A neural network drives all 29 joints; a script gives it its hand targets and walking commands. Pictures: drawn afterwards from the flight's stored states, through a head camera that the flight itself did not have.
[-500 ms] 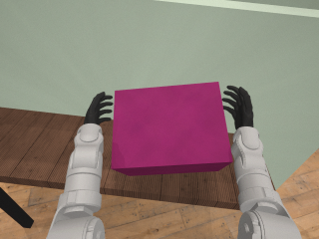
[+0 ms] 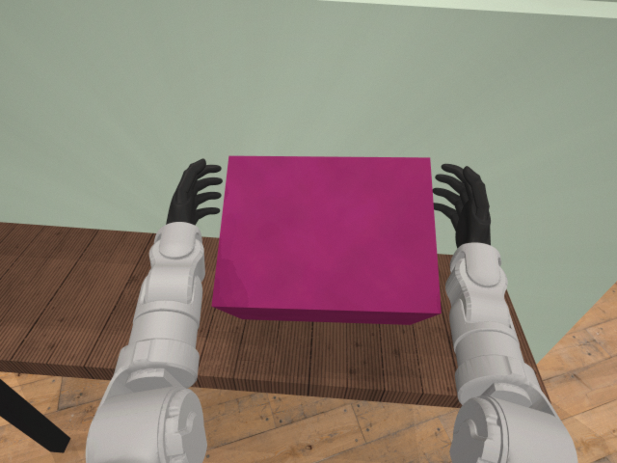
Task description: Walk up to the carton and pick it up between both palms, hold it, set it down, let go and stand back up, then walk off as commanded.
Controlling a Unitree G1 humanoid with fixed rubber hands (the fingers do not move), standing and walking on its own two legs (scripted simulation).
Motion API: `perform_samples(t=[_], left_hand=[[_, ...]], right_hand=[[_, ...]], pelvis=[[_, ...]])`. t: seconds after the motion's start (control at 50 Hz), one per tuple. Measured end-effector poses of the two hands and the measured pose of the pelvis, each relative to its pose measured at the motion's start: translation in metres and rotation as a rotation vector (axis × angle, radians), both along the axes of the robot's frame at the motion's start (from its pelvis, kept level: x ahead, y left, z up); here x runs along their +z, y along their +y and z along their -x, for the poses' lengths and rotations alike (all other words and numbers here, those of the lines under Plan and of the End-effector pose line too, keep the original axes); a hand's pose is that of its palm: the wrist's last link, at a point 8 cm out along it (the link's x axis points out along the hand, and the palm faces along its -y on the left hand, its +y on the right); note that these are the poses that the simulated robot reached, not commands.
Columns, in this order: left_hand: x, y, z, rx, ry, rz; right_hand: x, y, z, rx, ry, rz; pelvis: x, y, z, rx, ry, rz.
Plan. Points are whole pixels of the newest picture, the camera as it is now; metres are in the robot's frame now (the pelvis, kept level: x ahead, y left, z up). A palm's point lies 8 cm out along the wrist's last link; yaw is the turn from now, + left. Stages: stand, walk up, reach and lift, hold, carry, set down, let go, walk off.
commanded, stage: set down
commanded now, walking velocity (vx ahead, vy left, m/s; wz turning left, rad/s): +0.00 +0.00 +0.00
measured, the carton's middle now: (326, 246) +0.43 -0.04 +0.05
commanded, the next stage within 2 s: none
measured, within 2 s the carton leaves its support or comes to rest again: neither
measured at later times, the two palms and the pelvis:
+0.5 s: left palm (209, 206) +0.42 +0.12 +0.15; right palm (490, 234) +0.37 -0.25 +0.14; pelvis +0.00 -0.01 +0.00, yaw -2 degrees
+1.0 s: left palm (211, 216) +0.44 +0.12 +0.12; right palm (480, 243) +0.37 -0.25 +0.12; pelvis +0.00 +0.00 +0.00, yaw -3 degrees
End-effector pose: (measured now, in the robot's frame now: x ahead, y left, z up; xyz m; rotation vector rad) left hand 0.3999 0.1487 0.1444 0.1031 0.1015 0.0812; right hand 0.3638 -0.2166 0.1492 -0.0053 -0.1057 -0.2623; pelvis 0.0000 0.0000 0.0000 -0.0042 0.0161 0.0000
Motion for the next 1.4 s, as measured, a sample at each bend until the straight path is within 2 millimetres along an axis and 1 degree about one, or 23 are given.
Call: perform_samples(t=[0.06, 0.1, 0.16, 0.24, 0.26, 0.32, 0.44, 0.5, 0.52, 0.56, 0.66, 0.7, 0.76, 0.86, 0.92, 0.98, 1.02, 1.08, 1.12, 1.2, 1.32, 1.36, 1.4], left_hand=[[0.012, -0.002, -0.005, -0.028, 0.004, 0.006], [0.007, -0.001, -0.005, -0.042, 0.042, 0.026], [-0.018, 0.004, -0.002, -0.044, 0.126, 0.056], [-0.061, 0.010, 0.007, -0.014, 0.212, 0.063], [-0.064, 0.008, 0.008, -0.012, 0.203, 0.068], [-0.060, 0.000, 0.004, 0.008, 0.154, 0.063], [-0.006, -0.023, -0.017, -0.031, 0.024, 0.001], [0.005, -0.028, -0.021, -0.063, 0.048, -0.007], [0.003, -0.028, -0.022, -0.072, 0.070, 0.000], [-0.010, -0.024, -0.020, -0.081, 0.125, 0.015], [-0.063, -0.011, -0.008, -0.051, 0.240, 0.035], [-0.071, -0.011, -0.005, -0.039, 0.220, 0.052], [-0.064, -0.016, -0.009, -0.020, 0.156, 0.067], [-0.024, -0.029, -0.028, -0.050, 0.056, 0.061], [-0.012, -0.031, -0.036, -0.081, 0.069, 0.054], [-0.021, -0.027, -0.039, -0.100, 0.129, 0.049], [-0.037, -0.023, -0.038, -0.095, 0.179, 0.048], [-0.069, -0.015, -0.034, -0.067, 0.246, 0.036], [-0.080, -0.015, -0.033, -0.051, 0.236, 0.040], [-0.077, -0.024, -0.040, -0.039, 0.175, 0.039], [-0.054, -0.042, -0.057, -0.076, 0.115, 0.019], [-0.053, -0.045, -0.060, -0.098, 0.129, 0.020], [-0.059, -0.044, -0.059, -0.110, 0.157, 0.027]], right_hand=[[0.012, -0.005, -0.001, 0.004, 0.007, 0.016], [0.012, -0.005, -0.003, 0.011, 0.045, 0.030], [-0.001, -0.001, -0.004, 0.028, 0.128, 0.045], [-0.029, 0.006, -0.003, 0.045, 0.210, 0.053], [-0.033, 0.006, -0.003, 0.038, 0.208, 0.047], [-0.035, 0.000, -0.002, 0.017, 0.171, 0.032], [-0.011, -0.024, -0.003, -0.022, 0.066, -0.006], [-0.008, -0.031, -0.003, -0.019, 0.091, -0.004], [-0.011, -0.032, -0.003, -0.017, 0.111, -0.001], [-0.019, -0.030, -0.003, -0.011, 0.160, 0.008], [-0.051, -0.016, 0.002, 0.009, 0.252, 0.024], [-0.056, -0.013, 0.004, -0.001, 0.242, 0.022], [-0.051, -0.016, 0.005, -0.022, 0.200, 0.029], [-0.025, -0.027, 0.001, -0.042, 0.147, 0.042], [-0.019, -0.031, -0.002, -0.032, 0.171, 0.049], [-0.026, -0.031, -0.007, -0.011, 0.230, 0.055], [-0.038, -0.027, -0.010, 0.003, 0.277, 0.054], [-0.061, -0.020, -0.013, 0.019, 0.324, 0.044], [-0.072, -0.018, -0.014, 0.009, 0.320, 0.030], [-0.079, -0.023, -0.018, -0.021, 0.276, 0.012], [-0.064, -0.041, -0.024, -0.035, 0.220, 0.024], [-0.063, -0.045, -0.025, -0.032, 0.233, 0.036], [-0.066, -0.046, -0.025, -0.026, 0.259, 0.046]], pelvis=[[0.000, 0.001, -0.003, -0.009, -0.038, 0.001], [0.000, 0.000, -0.002, -0.007, -0.064, 0.001], [0.000, -0.001, 0.003, -0.004, -0.079, 0.000], [0.001, -0.002, 0.009, -0.006, -0.046, -0.001], [0.001, -0.002, 0.010, -0.007, -0.031, -0.001], [0.000, -0.002, 0.008, -0.013, 0.020, 0.000], [-0.001, -0.005, -0.004, -0.032, 0.041, 0.001], [-0.001, -0.006, -0.004, -0.031, -0.001, 0.000], [-0.001, -0.006, -0.003, -0.029, -0.015, -0.002], [0.000, -0.007, 0.002, -0.027, -0.034, -0.005], [0.000, -0.006, 0.013, -0.029, -0.002, -0.006], [0.000, -0.005, 0.014, -0.033, 0.032, -0.007], [-0.001, -0.002, 0.011, -0.039, 0.086, -0.008], [-0.002, 0.000, 0.002, -0.057, 0.099, -0.009], [-0.001, 0.000, -0.002, -0.063, 0.053, -0.006], [-0.001, 0.000, -0.002, -0.059, 0.026, -0.004], [0.000, 0.001, -0.001, -0.058, 0.028, -0.004], [-0.001, 0.002, 0.000, -0.058, 0.061, -0.004], [-0.001, 0.003, 0.000, -0.059, 0.100, -0.005], [-0.003, 0.003, -0.006, -0.066, 0.177, -0.007], [-0.004, -0.003, -0.016, -0.075, 0.179, -0.008], [-0.004, -0.005, -0.015, -0.073, 0.157, -0.008], [-0.003, -0.006, -0.012, -0.070, 0.143, -0.010]])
